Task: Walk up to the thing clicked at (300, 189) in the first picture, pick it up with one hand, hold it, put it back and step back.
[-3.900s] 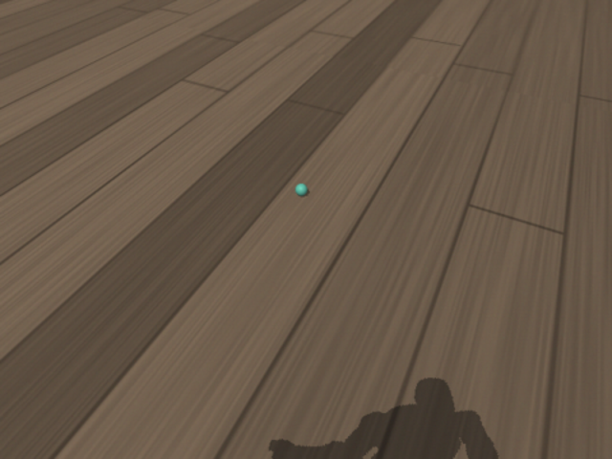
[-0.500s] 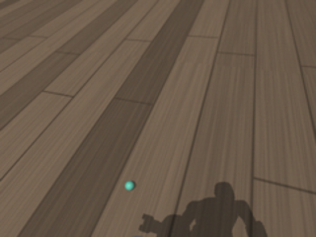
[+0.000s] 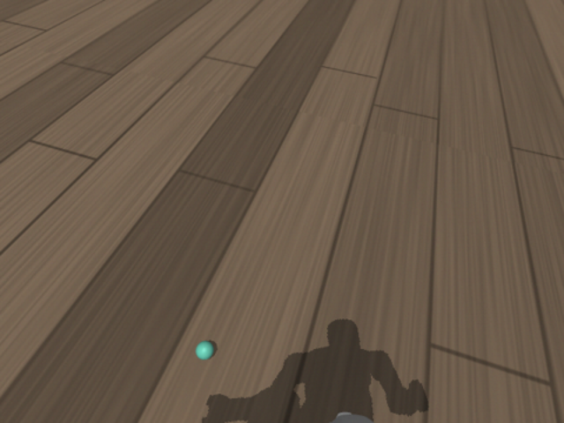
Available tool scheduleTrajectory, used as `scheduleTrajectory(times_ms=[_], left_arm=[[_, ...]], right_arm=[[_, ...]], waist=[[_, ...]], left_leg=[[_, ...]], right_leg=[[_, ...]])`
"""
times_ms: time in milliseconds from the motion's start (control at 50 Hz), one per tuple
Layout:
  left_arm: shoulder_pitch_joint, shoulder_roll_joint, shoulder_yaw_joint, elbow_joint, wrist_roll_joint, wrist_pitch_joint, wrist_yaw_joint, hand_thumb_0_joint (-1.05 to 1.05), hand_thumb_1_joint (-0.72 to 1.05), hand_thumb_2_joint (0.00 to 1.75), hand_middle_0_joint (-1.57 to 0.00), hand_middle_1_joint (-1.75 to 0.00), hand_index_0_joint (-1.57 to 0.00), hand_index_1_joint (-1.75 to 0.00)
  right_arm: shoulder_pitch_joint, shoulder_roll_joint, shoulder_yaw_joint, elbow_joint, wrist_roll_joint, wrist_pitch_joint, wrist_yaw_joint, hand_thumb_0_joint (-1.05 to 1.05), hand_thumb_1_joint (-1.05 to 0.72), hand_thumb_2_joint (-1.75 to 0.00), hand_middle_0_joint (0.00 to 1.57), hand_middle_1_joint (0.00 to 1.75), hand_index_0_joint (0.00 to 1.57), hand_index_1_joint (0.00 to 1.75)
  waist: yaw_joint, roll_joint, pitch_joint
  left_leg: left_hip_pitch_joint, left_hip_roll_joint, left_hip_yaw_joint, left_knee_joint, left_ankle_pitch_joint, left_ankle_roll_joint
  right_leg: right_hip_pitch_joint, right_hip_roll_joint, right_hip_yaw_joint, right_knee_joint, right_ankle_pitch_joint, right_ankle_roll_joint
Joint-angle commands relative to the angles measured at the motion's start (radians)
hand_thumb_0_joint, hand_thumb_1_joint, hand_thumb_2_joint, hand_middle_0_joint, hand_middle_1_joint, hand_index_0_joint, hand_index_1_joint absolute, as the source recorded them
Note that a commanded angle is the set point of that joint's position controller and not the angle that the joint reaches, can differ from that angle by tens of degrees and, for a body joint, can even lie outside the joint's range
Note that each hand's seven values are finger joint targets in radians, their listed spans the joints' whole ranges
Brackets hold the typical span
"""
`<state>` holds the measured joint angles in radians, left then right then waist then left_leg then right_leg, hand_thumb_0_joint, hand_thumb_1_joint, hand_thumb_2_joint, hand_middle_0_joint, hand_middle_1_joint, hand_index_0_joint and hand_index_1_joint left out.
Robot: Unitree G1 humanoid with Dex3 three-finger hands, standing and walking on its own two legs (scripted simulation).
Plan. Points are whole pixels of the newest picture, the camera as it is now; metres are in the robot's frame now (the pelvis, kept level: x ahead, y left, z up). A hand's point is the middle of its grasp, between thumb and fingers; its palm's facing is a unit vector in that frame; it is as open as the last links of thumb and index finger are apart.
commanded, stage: walk up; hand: left
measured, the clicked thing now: (204, 350) +0.47 +0.23 -0.74
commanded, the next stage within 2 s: stand in 1.72 s
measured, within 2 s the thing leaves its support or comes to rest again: neither
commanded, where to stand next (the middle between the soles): +0.09 -0.02 m, yaw +2 degrees
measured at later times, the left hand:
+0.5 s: hand out of the picture +0.12 +0.22 -0.14, palm faces -0.02 -0.95 -0.32, open 7.4 cm
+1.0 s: hand out of the picture +0.12 +0.23 -0.14, palm faces +0.02 -0.94 -0.33, open 7.4 cm
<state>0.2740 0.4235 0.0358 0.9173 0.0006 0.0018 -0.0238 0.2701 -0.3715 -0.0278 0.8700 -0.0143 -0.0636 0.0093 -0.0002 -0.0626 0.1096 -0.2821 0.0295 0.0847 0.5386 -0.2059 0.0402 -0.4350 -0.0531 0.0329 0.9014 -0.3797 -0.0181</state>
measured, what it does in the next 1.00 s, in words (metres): steps on the spot: right foot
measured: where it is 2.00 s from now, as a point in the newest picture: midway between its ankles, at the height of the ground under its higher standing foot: outside the picture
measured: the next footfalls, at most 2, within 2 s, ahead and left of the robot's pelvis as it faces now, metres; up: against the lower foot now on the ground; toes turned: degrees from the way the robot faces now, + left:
right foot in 0.14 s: +0.09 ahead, -0.15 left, +0.00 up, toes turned -1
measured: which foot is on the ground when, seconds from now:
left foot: down 0.00-1.00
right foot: up 0.00-0.12, down 0.14-1.00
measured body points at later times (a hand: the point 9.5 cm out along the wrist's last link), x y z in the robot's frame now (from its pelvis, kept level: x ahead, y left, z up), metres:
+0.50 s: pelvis +0.02 -0.02 +0.01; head +0.02 -0.02 +0.45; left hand +0.13 +0.27 -0.12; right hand +0.08 -0.33 -0.13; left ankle +0.06 +0.10 -0.73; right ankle +0.05 -0.15 -0.73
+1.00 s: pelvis +0.05 -0.02 +0.01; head +0.05 -0.03 +0.46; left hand +0.11 +0.28 -0.12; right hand +0.14 -0.32 -0.12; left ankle +0.06 +0.10 -0.73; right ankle +0.05 -0.15 -0.73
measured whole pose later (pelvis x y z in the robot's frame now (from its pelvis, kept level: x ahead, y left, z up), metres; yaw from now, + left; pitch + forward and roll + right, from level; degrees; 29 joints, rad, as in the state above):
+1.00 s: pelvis +0.05 -0.02 +0.01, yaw +1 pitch -2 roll +0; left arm 0.08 0.35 0.01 1.18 0.00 0.00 -0.02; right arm 0.06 -0.35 0.00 1.16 -0.01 -0.02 0.01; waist 0.01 0.01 0.04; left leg -0.14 0.02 0.04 0.34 -0.17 -0.01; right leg -0.12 -0.03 -0.05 0.33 -0.17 0.02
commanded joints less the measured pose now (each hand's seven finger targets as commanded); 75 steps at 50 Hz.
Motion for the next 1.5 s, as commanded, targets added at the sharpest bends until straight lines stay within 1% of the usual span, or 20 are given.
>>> scheduleTrajectory(times_ms=[0, 40, 60, 100, 120, 140, 160, 180, 220, 240, 280, 320, 340, 380, 460, 640, 780, 860, 920, 1480], left_arm=[[0.036, 0.144, 0.043, -0.020, 0.001, -0.016, 0.021, 0.00, 0.90, 0.90, -0.20, -0.30, -0.20, -0.30], [0.034, 0.144, 0.043, -0.002, 0.003, -0.019, 0.025, 0.00, 0.90, 0.90, -0.20, -0.30, -0.20, -0.30], [0.051, 0.132, 0.042, 0.013, 0.003, -0.021, 0.028, 0.00, 0.90, 0.90, -0.20, -0.30, -0.20, -0.30], [0.064, 0.139, 0.046, 0.037, 0.011, -0.035, 0.033, 0.00, 0.90, 0.90, -0.20, -0.30, -0.20, -0.30], [0.034, 0.185, 0.054, 0.031, 0.021, -0.045, 0.037, 0.00, 0.90, 0.90, -0.20, -0.30, -0.20, -0.30], [-0.043, 0.227, 0.056, 0.005, 0.027, -0.058, 0.038, 0.00, 0.90, 0.90, -0.20, -0.30, -0.20, -0.30], [-0.129, 0.258, 0.054, -0.006, 0.016, -0.051, 0.034, 0.00, 0.90, 0.90, -0.20, -0.30, -0.20, -0.30], [-0.181, 0.250, 0.048, -0.012, 0.016, -0.046, 0.030, 0.00, 0.90, 0.90, -0.20, -0.30, -0.20, -0.30], [-0.184, 0.193, 0.029, -0.001, 0.010, -0.041, 0.028, 0.00, 0.90, 0.90, -0.20, -0.30, -0.20, -0.30], [-0.185, 0.177, 0.024, 0.009, 0.007, -0.042, 0.030, 0.00, 0.90, 0.90, -0.20, -0.30, -0.20, -0.30], [-0.189, 0.173, 0.022, 0.028, 0.005, -0.038, 0.025, 0.00, 0.90, 0.90, -0.20, -0.30, -0.20, -0.30], [-0.189, 0.167, 0.021, 0.041, 0.005, -0.031, 0.021, 0.00, 0.90, 0.90, -0.20, -0.30, -0.20, -0.30], [-0.214, 0.165, 0.021, 0.049, 0.007, -0.030, 0.021, 0.00, 0.90, 0.90, -0.20, -0.30, -0.20, -0.30], [-0.227, 0.160, 0.020, 0.064, 0.006, -0.032, 0.020, 0.00, 0.90, 0.90, -0.20, -0.30, -0.20, -0.30], [-0.228, 0.142, 0.015, 0.100, 0.000, -0.037, 0.021, 0.00, 0.90, 0.90, -0.20, -0.30, -0.20, -0.30], [-0.252, 0.131, 0.007, 0.155, -0.005, -0.027, 0.017, 0.00, 0.90, 0.90, -0.20, -0.30, -0.20, -0.30], [-0.267, 0.132, 0.003, 0.183, 0.002, -0.026, 0.018, 0.00, 0.90, 0.90, -0.20, -0.30, -0.20, -0.30], [-0.268, 0.129, 0.005, 0.193, -0.001, -0.028, 0.020, 0.00, 0.90, 0.90, -0.20, -0.30, -0.20, -0.30], [-0.270, 0.131, 0.005, 0.202, 0.004, -0.028, 0.021, 0.00, 0.90, 0.90, -0.20, -0.30, -0.20, -0.30], [-0.250, 0.126, 0.023, 0.186, 0.011, -0.026, 0.028, 0.00, 0.90, 0.90, -0.20, -0.30, -0.20, -0.30]], right_arm=[[-0.031, -0.277, -0.069, -0.063, 0.001, -0.007, -0.020, 0.00, -0.90, -0.90, 0.20, 0.30, 0.20, 0.30], [-0.043, -0.276, -0.067, -0.060, 0.004, 0.005, -0.018, 0.00, -0.90, -0.90, 0.20, 0.30, 0.20, 0.30], [-0.070, -0.279, -0.065, -0.061, 0.008, 0.011, -0.018, 0.00, -0.90, -0.90, 0.20, 0.30, 0.20, 0.30], [-0.099, -0.222, -0.040, -0.052, 0.023, 0.026, -0.014, 0.00, -0.90, -0.90, 0.20, 0.30, 0.20, 0.30], [-0.080, -0.179, -0.027, -0.045, 0.027, 0.030, -0.015, 0.00, -0.90, -0.90, 0.20, 0.30, 0.20, 0.30], [-0.039, -0.140, -0.013, -0.034, 0.033, 0.034, -0.013, 0.00, -0.90, -0.90, 0.20, 0.30, 0.20, 0.30], [-0.050, -0.183, -0.026, -0.008, 0.029, 0.041, -0.021, 0.00, -0.90, -0.90, 0.20, 0.30, 0.20, 0.30], [-0.025, -0.206, -0.035, 0.030, 0.024, 0.041, -0.022, 0.00, -0.90, -0.90, 0.20, 0.30, 0.20, 0.30], [-0.056, -0.214, -0.034, 0.065, 0.028, 0.032, -0.014, 0.00, -0.90, -0.90, 0.20, 0.30, 0.20, 0.30], [-0.085, -0.220, -0.036, 0.075, 0.028, 0.030, -0.011, 0.00, -0.90, -0.90, 0.20, 0.30, 0.20, 0.30], [-0.099, -0.219, -0.029, 0.087, 0.017, 0.028, -0.009, 0.00, -0.90, -0.90, 0.20, 0.30, 0.20, 0.30], [-0.135, -0.220, -0.022, 0.104, 0.012, 0.029, -0.004, 0.00, -0.90, -0.90, 0.20, 0.30, 0.20, 0.30], [-0.137, -0.220, -0.021, 0.120, 0.010, 0.030, -0.001, 0.00, -0.90, -0.90, 0.20, 0.30, 0.20, 0.30], [-0.141, -0.213, -0.015, 0.144, 0.008, 0.027, 0.002, 0.00, -0.90, -0.90, 0.20, 0.30, 0.20, 0.30], [-0.168, -0.206, -0.003, 0.181, 0.007, 0.011, -0.002, 0.00, -0.90, -0.90, 0.20, 0.30, 0.20, 0.30], [-0.201, -0.209, -0.004, 0.226, 0.006, 0.007, -0.014, 0.00, -0.90, -0.90, 0.20, 0.30, 0.20, 0.30], [-0.221, -0.208, -0.008, 0.236, 0.008, 0.014, -0.015, 0.00, -0.90, -0.90, 0.20, 0.30, 0.20, 0.30], [-0.226, -0.207, -0.011, 0.238, 0.010, 0.018, -0.016, 0.00, -0.90, -0.90, 0.20, 0.30, 0.20, 0.30], [-0.241, -0.206, -0.013, 0.239, 0.010, 0.023, -0.016, 0.00, -0.90, -0.90, 0.20, 0.30, 0.20, 0.30], [-0.239, -0.182, -0.013, 0.233, 0.006, 0.032, -0.017, 0.00, -0.90, -0.90, 0.20, 0.30, 0.20, 0.30]], waist=[[-0.001, 0.242, -0.097], [-0.001, 0.236, -0.115], [0.017, 0.227, -0.127], [0.051, 0.140, -0.138], [0.032, -0.002, -0.134], [-0.014, -0.135, -0.107], [-0.015, -0.130, -0.082], [-0.033, -0.130, -0.071], [-0.037, -0.093, -0.070], [-0.027, -0.086, -0.088], [-0.016, -0.082, -0.128], [0.002, -0.070, -0.092], [-0.004, -0.063, -0.063], [-0.004, -0.022, -0.061], [0.013, 0.050, -0.121], [0.011, 0.112, -0.167], [-0.001, 0.075, -0.159], [-0.005, 0.066, -0.170], [-0.008, 0.048, -0.147], [-0.002, 0.063, -0.135]], left_leg=[[-0.007, 0.210, -0.172, -0.148, 0.215, 0.142], [-0.027, 0.224, -0.187, -0.107, 0.224, 0.152], [-0.047, 0.229, -0.183, -0.073, 0.194, 0.155], [-0.104, 0.184, -0.165, 0.025, 0.092, 0.085], [-0.133, 0.133, -0.127, 0.109, 0.014, 0.039], [-0.142, 0.039, -0.083, 0.168, -0.140, -0.013], [-0.065, 0.000, -0.071, 0.190, -0.313, -0.017], [0.038, 0.017, -0.077, 0.171, -0.294, -0.017], [0.097, 0.034, -0.090, 0.008, -0.105, -0.011], [0.103, 0.051, -0.110, -0.020, -0.031, -0.006], [0.116, 0.070, -0.143, -0.081, -0.049, 0.002], [0.083, 0.069, -0.154, -0.105, -0.170, 0.002], [0.053, 0.066, -0.152, -0.121, -0.177, -0.004], [0.059, 0.071, -0.152, -0.156, -0.140, -0.012], [0.067, 0.099, -0.166, -0.200, 0.017, -0.013], [0.094, 0.119, -0.168, -0.253, 0.114, -0.018], [0.124, 0.113, -0.157, -0.256, 0.112, -0.018], [0.168, 0.115, -0.149, -0.244, 0.186, -0.020], [0.165, 0.109, -0.148, -0.253, 0.148, -0.021], [0.163, 0.101, -0.145, -0.261, 0.180, -0.031]], right_leg=[[0.087, -0.006, -0.044, -0.129, 0.060, 0.015], [0.142, 0.010, -0.060, -0.171, 0.054, 0.014], [0.192, 0.015, -0.072, -0.240, 0.095, 0.009], [0.301, 0.018, -0.034, -0.411, 0.178, -0.015], [0.305, -0.080, 0.112, -0.499, 0.195, -0.040], [0.231, -0.223, 0.334, -0.586, 0.175, -0.094], [0.111, -0.285, 0.339, -0.588, 0.141, -0.184], [0.024, -0.263, 0.304, -0.553, 0.126, -0.186], [0.026, -0.154, 0.139, -0.525, 0.121, -0.084], [0.058, -0.122, 0.102, -0.515, 0.120, -0.051], [0.094, -0.097, 0.095, -0.513, 0.078, -0.032], [0.074, -0.098, 0.117, -0.590, -0.133, -0.026], [0.088, -0.096, 0.116, -0.609, -0.171, -0.024], [0.115, -0.095, 0.111, -0.604, -0.122, -0.027], [0.243, -0.078, 0.064, -0.575, 0.122, -0.023], [0.344, -0.075, 0.022, -0.577, 0.274, -0.007], [0.335, -0.083, 0.022, -0.610, 0.289, 0.002], [0.327, -0.084, 0.013, -0.617, 0.320, 0.005], [0.311, -0.085, 0.014, -0.630, 0.302, 0.009], [0.346, -0.080, 0.002, -0.644, 0.313, 0.011]])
